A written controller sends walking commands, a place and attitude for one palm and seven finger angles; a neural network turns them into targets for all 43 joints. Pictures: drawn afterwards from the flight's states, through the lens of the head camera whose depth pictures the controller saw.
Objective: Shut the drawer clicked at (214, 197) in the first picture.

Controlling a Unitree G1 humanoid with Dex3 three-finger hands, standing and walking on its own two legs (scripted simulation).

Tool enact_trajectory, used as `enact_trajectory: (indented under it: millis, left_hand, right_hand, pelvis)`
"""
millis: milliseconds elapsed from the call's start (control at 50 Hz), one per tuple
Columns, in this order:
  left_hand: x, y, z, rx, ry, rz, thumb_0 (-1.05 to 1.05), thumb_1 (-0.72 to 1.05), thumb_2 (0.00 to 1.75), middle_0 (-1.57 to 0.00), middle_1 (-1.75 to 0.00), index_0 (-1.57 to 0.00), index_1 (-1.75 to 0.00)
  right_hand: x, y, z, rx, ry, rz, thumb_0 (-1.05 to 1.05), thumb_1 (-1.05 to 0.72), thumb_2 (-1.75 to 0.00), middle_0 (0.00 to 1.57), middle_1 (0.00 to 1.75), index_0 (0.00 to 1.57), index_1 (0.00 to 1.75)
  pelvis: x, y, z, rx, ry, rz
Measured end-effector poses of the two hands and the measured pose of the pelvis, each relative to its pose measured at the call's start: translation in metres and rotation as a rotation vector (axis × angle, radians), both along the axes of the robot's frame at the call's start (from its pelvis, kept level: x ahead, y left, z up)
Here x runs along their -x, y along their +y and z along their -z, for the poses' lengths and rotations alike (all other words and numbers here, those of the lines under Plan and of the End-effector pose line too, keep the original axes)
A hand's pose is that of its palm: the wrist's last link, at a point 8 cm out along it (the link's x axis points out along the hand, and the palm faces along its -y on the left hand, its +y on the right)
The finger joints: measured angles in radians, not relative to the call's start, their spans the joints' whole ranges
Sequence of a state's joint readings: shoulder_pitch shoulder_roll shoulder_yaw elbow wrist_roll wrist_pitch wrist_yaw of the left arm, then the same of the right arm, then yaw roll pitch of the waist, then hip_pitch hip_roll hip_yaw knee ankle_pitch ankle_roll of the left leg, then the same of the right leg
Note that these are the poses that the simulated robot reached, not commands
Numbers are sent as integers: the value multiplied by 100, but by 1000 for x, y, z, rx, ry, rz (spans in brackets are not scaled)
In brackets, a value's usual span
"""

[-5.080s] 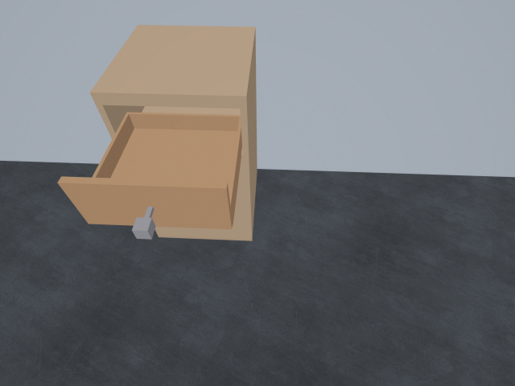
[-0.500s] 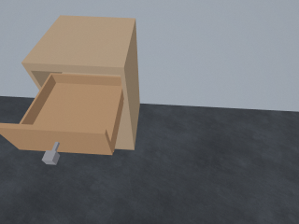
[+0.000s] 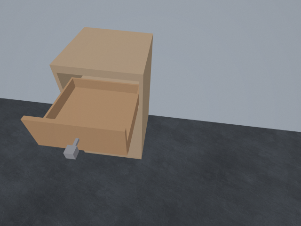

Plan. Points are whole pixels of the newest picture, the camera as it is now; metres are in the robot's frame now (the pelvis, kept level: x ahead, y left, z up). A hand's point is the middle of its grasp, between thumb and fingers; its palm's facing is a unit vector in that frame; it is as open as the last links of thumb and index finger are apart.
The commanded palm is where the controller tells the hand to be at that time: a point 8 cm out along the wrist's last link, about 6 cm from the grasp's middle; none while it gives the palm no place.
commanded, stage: shuffle to correct the standing spot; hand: left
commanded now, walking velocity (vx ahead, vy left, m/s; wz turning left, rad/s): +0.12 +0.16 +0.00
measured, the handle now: (73, 147) +0.40 +0.32 -0.13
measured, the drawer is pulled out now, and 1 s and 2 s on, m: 0.30 0.30 0.30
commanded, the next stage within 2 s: come to a stop and stand still in 0.70 s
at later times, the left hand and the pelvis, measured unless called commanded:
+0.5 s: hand out of the picture +0.05 +0.21 -0.18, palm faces +0.01 -0.98 -0.19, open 7.3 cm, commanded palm none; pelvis +0.03 +0.04 +0.00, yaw -2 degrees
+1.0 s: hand out of the picture +0.12 +0.32 -0.18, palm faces +0.05 -0.97 -0.22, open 7.4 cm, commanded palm none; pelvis +0.10 +0.13 +0.00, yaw +0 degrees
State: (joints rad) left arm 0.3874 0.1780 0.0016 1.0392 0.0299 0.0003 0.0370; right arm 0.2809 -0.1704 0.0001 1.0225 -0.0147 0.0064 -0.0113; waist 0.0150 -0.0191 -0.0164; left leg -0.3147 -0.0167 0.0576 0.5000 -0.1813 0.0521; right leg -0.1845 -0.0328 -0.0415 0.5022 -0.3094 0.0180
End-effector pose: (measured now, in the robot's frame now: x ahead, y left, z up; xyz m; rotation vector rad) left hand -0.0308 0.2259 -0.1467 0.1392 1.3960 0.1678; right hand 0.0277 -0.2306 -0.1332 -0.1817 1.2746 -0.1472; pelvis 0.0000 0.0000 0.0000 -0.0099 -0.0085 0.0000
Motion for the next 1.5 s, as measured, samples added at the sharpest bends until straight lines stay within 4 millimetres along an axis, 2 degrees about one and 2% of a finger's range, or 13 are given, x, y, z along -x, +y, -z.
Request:
enact_trajectory:
  millis: [140, 260, 340, 480, 540, 600, 700, 820, 940, 1000, 1080, 1280, 1500]
  left_hand:
    - [28, -3, 4, 21, 68, -38, 1, 91, 90, -20, -30, -20, -30]
    - [26, 7, 16, 52, 105, -60, 1, 91, 90, -20, -30, -20, -30]
    - [4, 18, 14, 52, 96, -22, 1, 91, 90, -20, -30, -20, -30]
    - [-64, 29, 0, 22, -42, 34, 1, 92, 90, -20, -30, -19, -30]
    - [-81, 39, 0, -15, -93, 31, 2, 94, 90, -20, -30, -20, -30]
    - [-87, 48, -2, -28, -124, -4, 2, 94, 90, -20, -30, -20, -30]
    - [-81, 68, -5, -21, -89, -38, 1, 93, 90, -20, -30, -20, -30]
    - [-82, 110, 16, 11, -1, -47, 1, 91, 90, -20, -30, -20, -30]
    - [-122, 140, 9, -25, -30, -10, 1, 91, 90, -20, -30, -19, -30]
    - [-146, 139, 1, -26, -84, 4, 1, 91, 90, -19, -30, -19, -30]
    - [-163, 131, -3, -27, -116, 26, 1, 92, 90, -19, -30, -19, -30]
    - [-167, 129, -7, -27, -103, 50, 1, 94, 90, -20, -30, -20, -30]
    - [-139, 128, -5, -21, -63, 47, 1, 92, 90, -20, -30, -20, -30]
  right_hand:
    - [22, 4, 5, -5, 80, 5, 0, -91, -89, 20, 29, 20, 30]
    - [24, 20, 5, 14, 108, 14, 0, -91, -90, 20, 29, 19, 30]
    - [22, 35, 4, 5, 94, 42, 0, -91, -89, 20, 29, 19, 30]
    - [18, 62, 9, -58, 93, 62, 0, -91, -89, 20, 29, 19, 30]
    - [14, 68, 19, -82, 105, 64, 0, -91, -89, 20, 29, 20, 30]
    - [5, 71, 21, -87, 133, 41, 1, -91, -89, 20, 29, 20, 30]
    - [-33, 74, 6, -51, 98, 18, 1, -92, -89, 20, 29, 20, 30]
    - [-80, 85, 4, 34, -12, -8, 1, -92, -90, 20, 29, 19, 30]
    - [-90, 115, 3, 28, 1, 2, 0, -91, -90, 20, 29, 19, 30]
    - [-94, 132, 6, -9, 13, 2, 0, -91, -90, 20, 29, 19, 30]
    - [-97, 136, 15, -29, 28, 35, 1, -95, -89, 20, 30, 20, 30]
    - [-86, 135, 12, -37, 46, 74, 1, -94, -89, 20, 29, 20, 30]
    - [-70, 139, 16, -57, 68, 56, 1, -92, -90, 20, 29, 19, 30]
  pelvis:
    - [-3, 5, 3, 8, -3, -6]
    - [-17, 22, 9, 5, -14, -10]
    - [-22, 33, 7, -4, -2, 17]
    - [-30, 43, 0, -8, 11, 29]
    - [-36, 44, 7, -22, 9, 29]
    - [-43, 50, 7, -7, 0, 7]
    - [-58, 68, -1, -10, 2, -12]
    - [-78, 106, 14, -8, 11, -11]
    - [-91, 122, 9, -31, 24, -3]
    - [-97, 125, 4, -32, 18, -2]
    - [-103, 127, 5, -37, 6, 8]
    - [-102, 126, 1, -25, 2, 21]
    - [-100, 131, 4, 5, -6, -8]
